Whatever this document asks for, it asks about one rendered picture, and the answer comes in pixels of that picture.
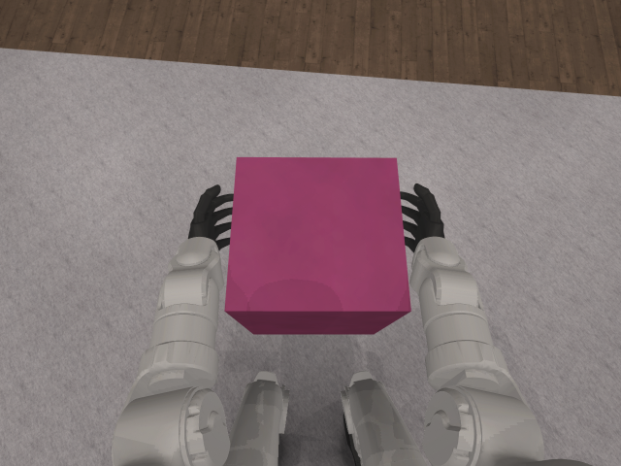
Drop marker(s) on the right robot thigh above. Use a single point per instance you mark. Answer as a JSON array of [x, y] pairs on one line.
[[372, 417]]

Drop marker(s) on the left robot forearm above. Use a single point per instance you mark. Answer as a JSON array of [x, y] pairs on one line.
[[182, 352]]

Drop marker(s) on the left robot hand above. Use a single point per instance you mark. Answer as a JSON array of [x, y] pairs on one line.
[[205, 218]]

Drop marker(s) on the carton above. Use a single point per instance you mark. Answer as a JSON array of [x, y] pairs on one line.
[[317, 246]]

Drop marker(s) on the right robot forearm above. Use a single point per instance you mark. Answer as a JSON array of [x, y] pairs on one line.
[[460, 347]]

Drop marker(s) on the left robot shin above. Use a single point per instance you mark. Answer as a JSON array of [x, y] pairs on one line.
[[264, 375]]

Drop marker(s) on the robot left upper arm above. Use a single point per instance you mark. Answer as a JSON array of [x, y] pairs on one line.
[[184, 427]]

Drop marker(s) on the robot right upper arm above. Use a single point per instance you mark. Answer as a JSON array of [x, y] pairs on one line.
[[470, 427]]

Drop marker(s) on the right robot hand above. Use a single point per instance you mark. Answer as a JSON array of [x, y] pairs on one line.
[[428, 219]]

